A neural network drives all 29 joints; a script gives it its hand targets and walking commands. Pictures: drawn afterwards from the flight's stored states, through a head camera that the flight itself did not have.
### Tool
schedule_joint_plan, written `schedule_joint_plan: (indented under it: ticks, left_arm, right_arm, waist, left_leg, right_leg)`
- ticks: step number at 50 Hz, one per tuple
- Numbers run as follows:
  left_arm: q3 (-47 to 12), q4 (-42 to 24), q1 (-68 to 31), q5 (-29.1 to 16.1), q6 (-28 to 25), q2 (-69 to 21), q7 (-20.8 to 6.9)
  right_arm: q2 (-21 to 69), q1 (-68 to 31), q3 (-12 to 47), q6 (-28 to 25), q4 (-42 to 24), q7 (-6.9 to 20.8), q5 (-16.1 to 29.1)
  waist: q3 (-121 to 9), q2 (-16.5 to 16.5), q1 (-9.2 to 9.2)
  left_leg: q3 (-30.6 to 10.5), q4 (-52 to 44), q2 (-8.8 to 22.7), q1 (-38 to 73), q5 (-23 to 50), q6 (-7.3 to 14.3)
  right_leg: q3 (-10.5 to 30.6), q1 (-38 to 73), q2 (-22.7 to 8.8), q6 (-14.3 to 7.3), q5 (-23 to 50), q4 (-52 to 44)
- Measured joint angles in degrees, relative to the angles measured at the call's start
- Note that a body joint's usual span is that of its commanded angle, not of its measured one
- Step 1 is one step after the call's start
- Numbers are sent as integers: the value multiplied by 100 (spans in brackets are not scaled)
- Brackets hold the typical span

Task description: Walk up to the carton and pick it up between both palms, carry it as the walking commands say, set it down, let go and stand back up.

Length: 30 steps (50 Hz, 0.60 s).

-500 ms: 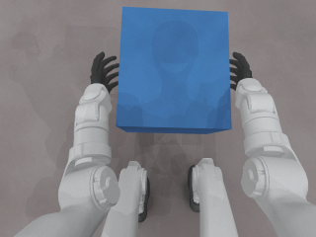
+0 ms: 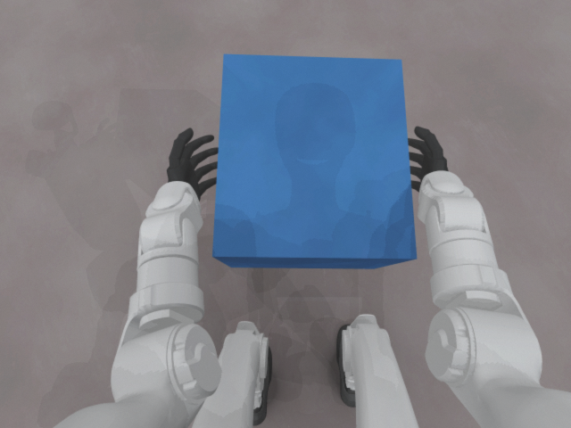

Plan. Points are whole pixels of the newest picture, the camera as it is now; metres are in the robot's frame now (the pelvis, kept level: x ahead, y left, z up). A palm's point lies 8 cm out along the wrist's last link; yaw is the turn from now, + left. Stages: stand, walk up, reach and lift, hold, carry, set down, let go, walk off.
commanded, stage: reach and lift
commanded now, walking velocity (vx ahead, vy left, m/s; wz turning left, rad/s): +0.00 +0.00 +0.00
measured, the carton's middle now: (307, 174) +0.48 -0.01 -0.12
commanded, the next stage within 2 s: none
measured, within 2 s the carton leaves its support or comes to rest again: neither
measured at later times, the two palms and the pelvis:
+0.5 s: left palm (154, 184) +0.40 +0.17 +0.04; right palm (450, 174) +0.42 -0.18 +0.02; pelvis +0.02 +0.01 +0.07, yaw -1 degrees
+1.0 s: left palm (118, 179) +0.38 +0.17 +0.11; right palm (483, 170) +0.39 -0.18 +0.09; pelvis +0.03 +0.00 +0.12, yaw -1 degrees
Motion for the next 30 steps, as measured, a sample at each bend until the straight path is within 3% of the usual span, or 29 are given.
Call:
schedule_joint_plan:
  ticks: [21, 30]
  left_arm:
    - [-2, -461, 902, 195, 1, -353, -130]
    - [-1, -556, 1127, 309, 32, -411, -188]
  right_arm:
    - [372, 885, -36, 2, -400, 14, -208]
    - [437, 1086, -151, 2, -467, 347, -374]
  waist:
    - [32, 0, 0]
    - [193, 0, 0]
  left_leg:
    - [-12, -1465, 0, 1596, 443, 60]
    - [-15, -2064, 0, 2425, 653, 64]
  right_leg:
    - [0, 1654, -9, 0, 408, -1490]
    - [0, 2483, -17, 0, 589, -2060]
